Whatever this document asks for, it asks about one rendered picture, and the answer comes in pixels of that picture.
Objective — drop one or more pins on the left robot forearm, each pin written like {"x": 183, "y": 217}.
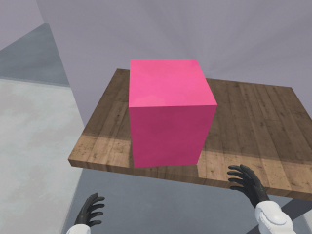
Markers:
{"x": 79, "y": 229}

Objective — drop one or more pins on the robot left hand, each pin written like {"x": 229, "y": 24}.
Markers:
{"x": 86, "y": 214}

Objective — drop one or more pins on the carton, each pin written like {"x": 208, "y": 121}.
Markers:
{"x": 171, "y": 108}

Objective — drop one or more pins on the right robot forearm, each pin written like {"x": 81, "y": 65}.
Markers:
{"x": 271, "y": 219}

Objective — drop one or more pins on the table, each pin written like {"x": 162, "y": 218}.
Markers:
{"x": 263, "y": 127}

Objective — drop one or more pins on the robot right hand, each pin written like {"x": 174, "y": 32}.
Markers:
{"x": 253, "y": 188}

